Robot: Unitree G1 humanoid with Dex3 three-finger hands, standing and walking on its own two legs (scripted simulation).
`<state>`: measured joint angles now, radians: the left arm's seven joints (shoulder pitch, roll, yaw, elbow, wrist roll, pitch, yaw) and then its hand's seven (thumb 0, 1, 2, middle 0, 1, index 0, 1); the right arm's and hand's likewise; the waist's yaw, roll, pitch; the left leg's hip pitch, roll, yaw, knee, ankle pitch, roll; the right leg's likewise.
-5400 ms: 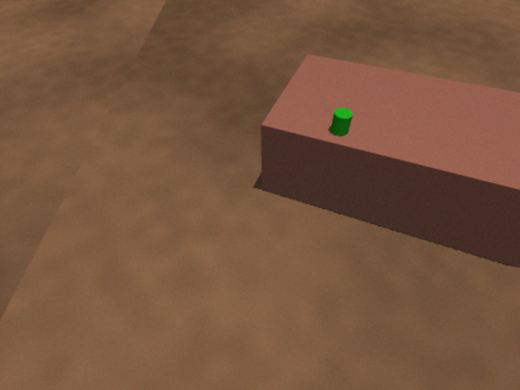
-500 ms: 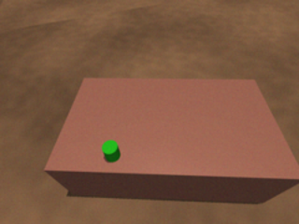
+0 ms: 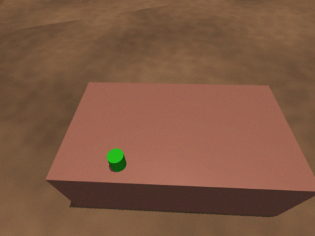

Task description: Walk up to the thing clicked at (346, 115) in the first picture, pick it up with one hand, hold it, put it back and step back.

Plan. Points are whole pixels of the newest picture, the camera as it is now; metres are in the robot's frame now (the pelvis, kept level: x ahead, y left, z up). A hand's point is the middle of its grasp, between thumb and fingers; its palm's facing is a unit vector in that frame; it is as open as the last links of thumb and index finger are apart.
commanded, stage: stand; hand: left
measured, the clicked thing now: (117, 160) +0.47 +0.21 -0.32
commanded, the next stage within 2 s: go down in 1.88 s
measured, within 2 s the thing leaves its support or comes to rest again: neither
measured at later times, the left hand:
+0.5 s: hand out of the picture +0.07 +0.25 -0.15, palm faces -0.02 -0.94 -0.35, open 7.4 cm
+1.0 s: hand out of the picture +0.08 +0.25 -0.15, palm faces -0.02 -0.94 -0.35, open 7.4 cm
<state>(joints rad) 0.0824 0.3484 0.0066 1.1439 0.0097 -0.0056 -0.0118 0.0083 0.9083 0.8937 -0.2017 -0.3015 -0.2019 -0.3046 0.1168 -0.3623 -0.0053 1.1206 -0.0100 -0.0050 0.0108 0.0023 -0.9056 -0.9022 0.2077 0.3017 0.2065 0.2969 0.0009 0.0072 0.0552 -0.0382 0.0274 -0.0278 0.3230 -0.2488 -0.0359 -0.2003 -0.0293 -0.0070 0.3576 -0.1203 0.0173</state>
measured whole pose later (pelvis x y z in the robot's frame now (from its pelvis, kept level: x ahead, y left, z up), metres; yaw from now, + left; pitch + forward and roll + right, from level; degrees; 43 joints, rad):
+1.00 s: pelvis +0.00 -0.01 +0.00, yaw +0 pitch -2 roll +0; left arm 0.09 0.35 0.01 1.14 0.01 0.00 -0.02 0.01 0.91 0.89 -0.20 -0.30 -0.20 -0.31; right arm 0.15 -0.36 0.00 1.11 -0.01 0.00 0.01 0.00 -0.91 -0.90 0.21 0.30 0.21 0.30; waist 0.00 0.02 0.06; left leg -0.04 0.04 -0.04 0.33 -0.25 -0.05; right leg -0.21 -0.01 -0.02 0.37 -0.13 0.00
